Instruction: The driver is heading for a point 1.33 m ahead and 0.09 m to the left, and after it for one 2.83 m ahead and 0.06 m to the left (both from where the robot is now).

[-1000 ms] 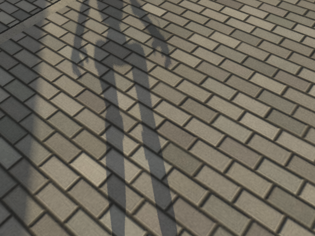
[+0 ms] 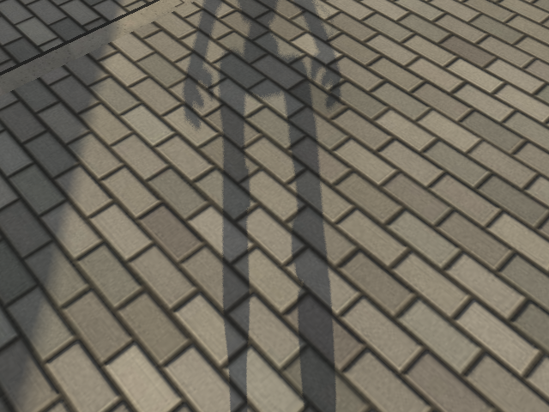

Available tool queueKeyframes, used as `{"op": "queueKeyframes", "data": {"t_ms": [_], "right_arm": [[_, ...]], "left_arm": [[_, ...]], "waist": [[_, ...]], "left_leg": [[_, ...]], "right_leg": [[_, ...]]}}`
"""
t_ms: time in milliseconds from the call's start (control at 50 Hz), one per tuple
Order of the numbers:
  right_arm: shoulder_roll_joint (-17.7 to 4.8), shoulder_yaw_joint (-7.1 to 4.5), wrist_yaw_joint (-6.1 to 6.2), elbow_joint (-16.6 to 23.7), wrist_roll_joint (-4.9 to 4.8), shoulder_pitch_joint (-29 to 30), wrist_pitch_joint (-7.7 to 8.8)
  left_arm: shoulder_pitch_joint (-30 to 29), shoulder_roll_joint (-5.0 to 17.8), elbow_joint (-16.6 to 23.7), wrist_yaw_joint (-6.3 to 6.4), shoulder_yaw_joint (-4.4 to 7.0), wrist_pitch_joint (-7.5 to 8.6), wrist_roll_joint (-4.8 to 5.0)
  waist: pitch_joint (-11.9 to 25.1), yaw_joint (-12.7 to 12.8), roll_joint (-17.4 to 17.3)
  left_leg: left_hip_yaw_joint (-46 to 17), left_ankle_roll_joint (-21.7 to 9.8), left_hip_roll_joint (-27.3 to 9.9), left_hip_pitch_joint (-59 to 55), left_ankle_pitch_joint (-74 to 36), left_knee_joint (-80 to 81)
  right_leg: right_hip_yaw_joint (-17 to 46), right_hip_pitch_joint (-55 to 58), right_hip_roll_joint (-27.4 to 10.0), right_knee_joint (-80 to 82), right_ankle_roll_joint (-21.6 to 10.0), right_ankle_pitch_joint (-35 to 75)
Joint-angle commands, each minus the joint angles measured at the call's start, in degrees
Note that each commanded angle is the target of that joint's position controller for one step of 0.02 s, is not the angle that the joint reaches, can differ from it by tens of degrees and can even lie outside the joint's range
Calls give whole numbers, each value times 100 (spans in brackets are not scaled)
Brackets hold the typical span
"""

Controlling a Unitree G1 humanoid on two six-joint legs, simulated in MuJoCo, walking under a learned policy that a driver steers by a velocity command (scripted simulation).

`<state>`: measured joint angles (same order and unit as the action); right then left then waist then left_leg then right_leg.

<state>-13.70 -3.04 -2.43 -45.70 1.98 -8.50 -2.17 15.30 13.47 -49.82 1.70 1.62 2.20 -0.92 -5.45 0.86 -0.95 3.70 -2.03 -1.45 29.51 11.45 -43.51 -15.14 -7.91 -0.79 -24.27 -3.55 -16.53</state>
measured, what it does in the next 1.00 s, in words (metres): steps on the spot, turning left: left foot, then right foot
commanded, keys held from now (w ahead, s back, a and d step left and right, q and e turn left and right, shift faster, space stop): q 0.42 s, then no key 0.20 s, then w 0.20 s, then w+e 0.18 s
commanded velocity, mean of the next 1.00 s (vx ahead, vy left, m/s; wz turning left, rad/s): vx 0.11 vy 0.00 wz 0.33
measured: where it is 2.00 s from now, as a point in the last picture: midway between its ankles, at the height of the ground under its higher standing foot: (273, 372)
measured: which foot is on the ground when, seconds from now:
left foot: up 0.00-0.06, down 0.08-0.56, up 0.58-0.98, down 1.00-1.00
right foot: down 0.00-0.08, up 0.10-0.54, down 0.56-1.00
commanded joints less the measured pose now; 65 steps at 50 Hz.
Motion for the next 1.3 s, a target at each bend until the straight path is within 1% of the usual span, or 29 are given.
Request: {"op": "queueKeyframes", "data": {"t_ms": [20, 60, 80, 100, 120, 140, 180, 220, 280, 420, 500, 540, 560, 580, 600, 640, 680, 760, 860, 920, 960, 980, 1000, 1020, 1040, 1080, 1100, 1180, 1300], "right_arm": [[-351, -62, -15, 439, 10, -123, 15], [-400, -94, 20, 492, 14, -283, 87], [-554, -147, 81, 424, 48, -649, 173], [-1304, -328, 175, 468, 94, -1024, 239], [-1701, -466, 211, 451, -136, -1218, 160], [-1466, -431, 227, 424, -254, -1270, 98], [-996, -281, 301, 539, -161, -456, -22], [-794, -219, 312, 669, -153, -40, -30], [-981, -284, 240, 627, -121, -253, 62], [-1138, -379, 199, 644, -41, -467, -3], [-1048, -349, 176, 656, -24, -293, -25], [-957, -306, 221, 624, -121, -220, -51], [-694, -231, 250, 642, -152, -389, -33], [-450, -170, 275, 745, -196, -462, 6], [-875, -280, 295, 705, -8, -290, 11], [-854, -302, 237, 456, -32, -602, -7], [-818, -276, 145, 329, 52, -738, -1], [-676, -188, 53, 363, 52, -165, 99], [-455, -51, 27, 456, 21, 481, 264], [-431, -20, 82, 441, -34, 379, 362], [-357, -11, 171, 214, -39, -286, 466], [-526, -66, 251, 41, -9, -781, 539], [-927, -153, 347, -57, 71, -1502, 612], [-1653, -305, 395, -96, 67, -1907, 608], [-1513, -304, 418, -118, 85, -1653, 574], [-716, -82, 347, 79, -16, -878, 633], [-582, -33, 352, 108, -24, -760, 674], [-551, -24, 336, -95, -65, -1130, 798], [-563, -12, 310, -297, -62, -1223, 833]], "left_arm": [[53, 940, 311, 11, 252, -51, -3], [95, 987, 301, 32, 293, -155, 0], [307, 1002, 258, 26, 314, -202, -28], [488, 786, 495, -1, 257, -231, -51], [112, 585, 830, -14, 199, -338, -20], [-119, 721, 780, -8, 215, -423, -99], [-316, 640, 777, -7, 214, -399, -3], [-100, 701, 698, -5, 243, -438, -138], [-40, 575, 745, -30, 225, -504, -72], [-538, 579, 1045, 12, 196, -476, -17], [-143, 570, 998, 57, 176, -384, 60], [248, 513, 913, 93, 159, -310, 31], [181, 847, 979, 132, 209, -262, -66], [-188, 1393, 1180, 113, 295, -248, -115], [-188, 1331, 1106, 71, 311, -243, -143], [-552, 773, 1102, 4, 159, -188, -74], [-374, 757, 1013, -16, 171, -160, -64], [420, 843, 625, -63, 257, -48, -10], [823, 905, 279, -141, 333, 62, -22], [819, 1023, 173, -203, 394, 31, -18], [501, 1031, 198, -220, 416, -4, 69], [409, 862, 238, -209, 383, 26, 91], [101, 471, 441, -213, 271, 76, 109], [-106, 89, 705, -214, 167, 100, 117], [-25, 668, 636, -197, 300, 47, -10], [291, 651, 343, -319, 345, 5, -26], [313, 616, 291, -366, 356, -23, -47], [-104, 403, 441, -492, 313, -117, -113], [-1270, 201, 966, -659, 157, -139, -108]], "waist": [[601, -26, 732], [703, -118, 546], [991, -299, 53], [1405, -340, -1159], [1719, -479, -1600], [1549, -531, -537], [629, -175, -232], [641, 20, -413], [900, 2, -279], [826, -267, -604], [973, -162, -735], [911, 80, -566], [819, -36, 219], [659, -149, 1356], [496, -27, 1185], [436, -345, 642], [427, -230, 1118], [210, 165, 795], [173, 399, 920], [113, 240, 888], [201, -223, 652], [445, -442, 385], [850, -839, -337], [938, -986, -1411], [435, -758, -850], [-55, -272, -419], [-50, -187, -461], [124, -191, -399], [-166, -248, -465]], "left_leg": [[127, -174, 86, -637, 485, 374], [141, -340, 192, -1063, 486, 1074], [-188, -494, 152, -1761, -302, 1708], [-2016, -918, -1244, -2749, -2500, 1959], [-3630, -2033, -2170, -3113, -3696, 2266], [-3098, -2012, -1974, -2999, -2908, 2340], [-2296, -1519, -1280, -2017, -1635, 2634], [-1884, -1249, -814, -1672, -1625, 2636], [-1949, -1225, -730, -1743, -1674, 2576], [-2710, -1201, -668, -1649, -49, 2666], [-2852, -986, -637, -1497, -680, 2416], [-2783, -592, -379, -1057, -333, 2130], [-2403, -247, 42, -671, 524, 1530], [-1293, 9, 1093, 165, 1495, 566], [-1202, 72, 962, -223, 2017, -485], [-1329, 88, 849, -447, 1322, -1247], [-1179, 139, 820, 71, 989, -1448], [-903, 263, 581, 738, 795, -902], [-276, 291, 273, 83, 980, 400], [-129, 124, 387, -754, 1104, 1200], [-20, -26, 487, -2200, 85, 2251], [-285, -70, 295, -3370, -55, 2323], [-1467, -220, -815, -4429, 1060, 2781], [-3392, -640, -2141, -4566, 2785, 3594], [-3638, -1000, -2378, -3729, 3065, 3622], [-2493, -758, -1703, -3135, 2155, 3724], [-1953, -631, -1482, -3069, 1437, 3777], [-734, -583, -1220, -3139, -959, 3595], [312, -552, -1049, -2684, -2120, 3606]], "right_leg": [[644, 180, -1721, -13, -638, 3846], [554, 200, -1696, -785, -453, 3613], [388, -49, -1461, -1699, -165, 3130], [149, -1117, -920, -3322, 205, 812], [776, -2386, 258, -4344, 450, -2431], [1478, -2567, -63, -4727, 509, -2132], [1640, -2601, -225, -4283, 515, -1169], [1559, -2224, -144, -4012, 544, -702], [1614, -2079, -35, -3619, 600, -663], [1729, -1845, 156, -2356, 562, -699], [1571, -944, 318, -1338, 350, -703], [1545, -60, 295, 157, 179, 19], [2493, 139, -582, 946, 6, -387], [4199, 142, -1929, 1516, -492, -410], [4255, -712, -2165, 1328, -976, 348], [3309, -766, -1411, 1244, -794, 225], [3085, -73, -1034, 1431, -603, -799], [3174, 920, -1134, 1559, -731, -857], [3064, 712, -1099, 1528, -906, -434], [3178, 79, -1100, 1361, -1001, -271], [3029, -806, -872, 912, -819, -8], [2884, -1576, -642, 440, -613, -103], [2462, -2488, -160, -689, -338, -813], [1649, -3468, 534, -2167, -170, -1550], [1884, -3605, 169, -3072, -252, -1461], [2025, -3476, -127, -3424, -209, -575], [1962, -3392, -202, -3463, -127, -262], [1726, -3664, -257, -3880, 113, 479], [1216, -3225, -267, -2202, 167, 1408]]}}
Velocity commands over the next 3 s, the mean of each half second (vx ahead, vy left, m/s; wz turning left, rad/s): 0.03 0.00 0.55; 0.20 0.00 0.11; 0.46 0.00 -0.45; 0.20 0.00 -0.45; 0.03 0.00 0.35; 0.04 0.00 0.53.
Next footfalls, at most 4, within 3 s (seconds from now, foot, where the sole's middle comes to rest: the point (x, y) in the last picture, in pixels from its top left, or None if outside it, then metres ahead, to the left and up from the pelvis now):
0.08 left None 0.11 0.09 -0.78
0.56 right None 0.11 -0.10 -0.78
1.00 left None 0.11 0.12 -0.78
1.46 right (302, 395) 0.47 -0.02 -0.78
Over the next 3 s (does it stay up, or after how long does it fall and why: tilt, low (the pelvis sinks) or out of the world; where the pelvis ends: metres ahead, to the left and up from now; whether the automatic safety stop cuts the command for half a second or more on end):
stays up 0.53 0.04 -0.01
